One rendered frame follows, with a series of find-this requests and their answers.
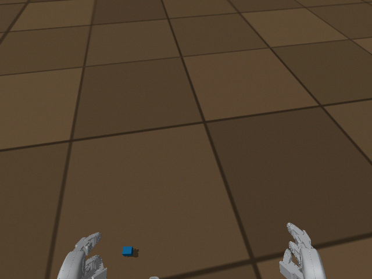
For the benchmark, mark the small box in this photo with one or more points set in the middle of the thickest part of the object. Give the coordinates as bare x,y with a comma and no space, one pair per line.
127,251

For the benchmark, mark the right robot hand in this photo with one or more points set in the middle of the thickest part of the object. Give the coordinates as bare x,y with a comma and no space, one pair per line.
308,258

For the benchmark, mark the left robot hand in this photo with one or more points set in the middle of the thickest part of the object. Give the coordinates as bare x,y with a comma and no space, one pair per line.
75,265

